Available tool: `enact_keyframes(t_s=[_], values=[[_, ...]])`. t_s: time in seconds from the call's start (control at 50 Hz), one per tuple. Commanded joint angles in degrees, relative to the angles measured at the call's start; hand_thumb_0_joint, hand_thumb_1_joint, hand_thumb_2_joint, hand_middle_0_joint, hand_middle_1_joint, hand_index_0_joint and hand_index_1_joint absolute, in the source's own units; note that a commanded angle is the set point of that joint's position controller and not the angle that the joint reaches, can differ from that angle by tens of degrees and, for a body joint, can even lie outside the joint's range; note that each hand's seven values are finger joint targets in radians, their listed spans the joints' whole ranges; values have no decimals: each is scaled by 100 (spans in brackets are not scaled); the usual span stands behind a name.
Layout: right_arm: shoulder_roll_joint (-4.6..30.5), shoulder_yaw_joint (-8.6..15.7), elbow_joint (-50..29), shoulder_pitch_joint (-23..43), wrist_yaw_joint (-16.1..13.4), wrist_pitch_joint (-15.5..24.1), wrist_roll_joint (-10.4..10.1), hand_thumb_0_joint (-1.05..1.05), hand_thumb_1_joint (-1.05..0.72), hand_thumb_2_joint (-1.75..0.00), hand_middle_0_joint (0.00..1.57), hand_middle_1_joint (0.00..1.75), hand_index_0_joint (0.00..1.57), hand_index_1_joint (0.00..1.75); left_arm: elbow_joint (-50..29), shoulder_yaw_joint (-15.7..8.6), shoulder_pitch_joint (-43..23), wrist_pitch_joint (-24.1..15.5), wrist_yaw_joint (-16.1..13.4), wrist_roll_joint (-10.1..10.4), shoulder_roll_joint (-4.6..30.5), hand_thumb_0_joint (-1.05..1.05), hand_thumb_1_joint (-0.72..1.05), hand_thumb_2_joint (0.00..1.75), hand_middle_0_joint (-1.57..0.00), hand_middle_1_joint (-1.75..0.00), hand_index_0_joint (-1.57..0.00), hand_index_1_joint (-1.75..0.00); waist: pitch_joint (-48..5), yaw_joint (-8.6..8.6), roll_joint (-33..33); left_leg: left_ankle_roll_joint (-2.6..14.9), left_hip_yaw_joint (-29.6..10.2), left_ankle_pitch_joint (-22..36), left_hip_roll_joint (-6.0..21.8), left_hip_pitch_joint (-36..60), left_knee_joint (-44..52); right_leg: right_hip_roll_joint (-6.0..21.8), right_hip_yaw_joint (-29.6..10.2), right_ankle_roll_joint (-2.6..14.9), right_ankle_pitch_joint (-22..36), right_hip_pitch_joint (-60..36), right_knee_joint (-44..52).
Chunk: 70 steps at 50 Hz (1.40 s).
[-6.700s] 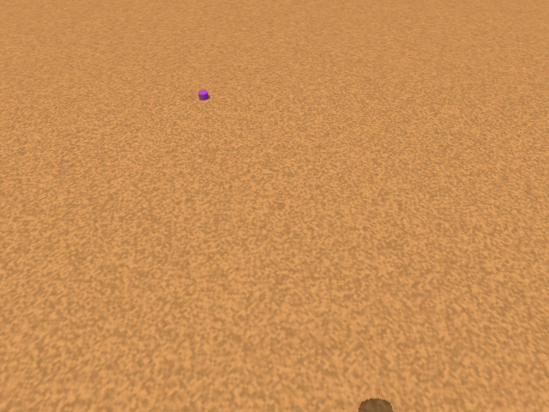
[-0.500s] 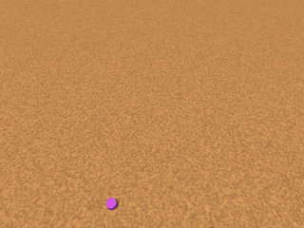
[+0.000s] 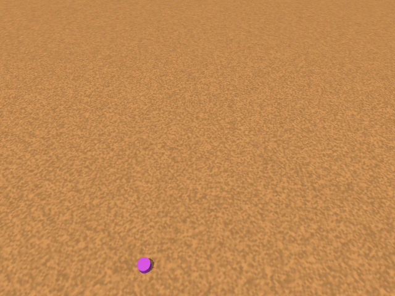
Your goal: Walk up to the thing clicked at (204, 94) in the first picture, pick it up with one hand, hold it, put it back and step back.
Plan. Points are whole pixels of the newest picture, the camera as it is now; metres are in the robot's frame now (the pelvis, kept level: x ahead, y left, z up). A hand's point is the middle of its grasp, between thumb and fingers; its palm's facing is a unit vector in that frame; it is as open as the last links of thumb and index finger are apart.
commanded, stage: stand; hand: left
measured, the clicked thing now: (144, 265) +0.40 +0.25 -0.76
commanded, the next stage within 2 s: none
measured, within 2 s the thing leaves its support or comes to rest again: neither
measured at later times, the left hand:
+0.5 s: hand out of the picture +0.06 +0.25 -0.16, palm faces -0.02 -0.94 -0.35, open 7.4 cm
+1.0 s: hand out of the picture +0.07 +0.25 -0.16, palm faces -0.03 -0.94 -0.35, open 7.4 cm
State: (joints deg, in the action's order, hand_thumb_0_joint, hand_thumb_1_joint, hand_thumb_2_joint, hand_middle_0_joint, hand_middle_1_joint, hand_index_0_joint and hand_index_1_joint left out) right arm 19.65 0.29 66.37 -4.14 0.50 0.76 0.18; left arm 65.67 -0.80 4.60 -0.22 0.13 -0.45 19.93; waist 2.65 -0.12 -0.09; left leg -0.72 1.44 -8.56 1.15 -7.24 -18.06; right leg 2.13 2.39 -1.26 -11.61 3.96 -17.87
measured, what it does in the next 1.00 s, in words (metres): stands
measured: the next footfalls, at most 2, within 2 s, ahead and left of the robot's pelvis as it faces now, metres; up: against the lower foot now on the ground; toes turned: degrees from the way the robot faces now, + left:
none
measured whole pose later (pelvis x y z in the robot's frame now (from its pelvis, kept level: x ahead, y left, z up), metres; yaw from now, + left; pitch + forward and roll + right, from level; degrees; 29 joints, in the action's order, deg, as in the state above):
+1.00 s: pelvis -0.01 -0.01 +0.00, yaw +0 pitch -2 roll +0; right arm 19.9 -0.1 66.3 -6.0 0.8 0.6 0.4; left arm 64.6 -0.1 6.6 -0.2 0.4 -0.6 20.4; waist 2.7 -0.1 0.0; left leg -1.4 1.4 -7.7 2.0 -7.8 -17.6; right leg 1.3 2.3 -0.4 -11.2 5.1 -18.4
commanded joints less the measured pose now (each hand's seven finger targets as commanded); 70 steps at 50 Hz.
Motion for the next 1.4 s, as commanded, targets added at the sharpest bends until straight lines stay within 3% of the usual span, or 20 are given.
enact_keyframes(t_s=[0.0, 0.52, 0.62, 0.86, 1.04, 1.2, 1.26, 1.38], values=[[1236, 198, -388, 331, -95, 112, 8, 0, -90, -90, 20, 30, 20, 30, -322, -174, -212, -141, -58, 6, 1194, 0, 90, 90, -20, -30, -20, -30, -570, -1, 63, 113, -552, 1194, 736, 352, 194, 625, -444, 178, 911, 45, 287], [1240, 193, -325, 107, -61, 90, 50, 0, -90, -90, 20, 30, 20, 30, -398, -142, -87, -135, -35, -5, 1262, 0, 90, 90, -20, -30, -20, -30, -298, -35, 47, 108, -564, 202, 681, 121, 314, 609, -577, 238, 152, 334, 452], [1232, 191, -342, 113, -59, 84, 40, 0, -90, -90, 20, 30, 20, 30, -401, -141, -50, -153, -51, -10, 1286, 0, 90, 90, -20, -30, -20, -30, -312, -19, -79, 111, -572, 507, 701, 171, 251, 605, -574, 212, 380, 313, 454], [1253, 165, -352, 47, -72, 84, 39, 0, -90, -90, 20, 30, 20, 30, -400, -144, -32, -120, -33, -11, 1276, 0, 90, 90, -20, -30, -20, -30, -264, -13, 13, 107, -574, 265, 682, 87, 309, 591, -564, 236, 217, 352, 399], [1273, 163, -384, 67, -82, 105, 35, 0, -90, -90, 20, 30, 20, 30, -436, -136, -16, -145, -39, -1, 1262, 0, 90, 90, -20, -30, -20, -30, -466, 1, 29, 125, -528, 874, 733, 288, 188, 624, -558, 228, 761, 200, 323], [1248, 150, -371, 79, -83, 88, 39, 0, -90, -90, 20, 30, 20, 30, -431, -131, -19, -144, -48, 5, 1275, 0, 90, 90, -20, -30, -20, -30, -382, 5, 25, 89, -524, 751, 721, 246, 225, 612, -558, 216, 677, 235, 357], [1246, 162, -393, 59, -81, 89, 40, 0, -90, -90, 20, 30, 20, 30, -441, -133, -13, -148, -59, 0, 1271, 0, 90, 90, -20, -30, -20, -30, -508, -6, -7, 113, -491, 1022, 749, 311, 159, 635, -539, 221, 995, 106, 317], [1227, 165, -412, 101, -81, 76, 29, 0, -90, -90, 20, 30, 20, 30, -427, -135, 21, -155, -71, -10, 1289, 0, 90, 90, -20, -30, -20, -30, -459, -12, -20, 116, -499, 996, 742, 338, 168, 617, -511, 203, 1008, 123, 339]])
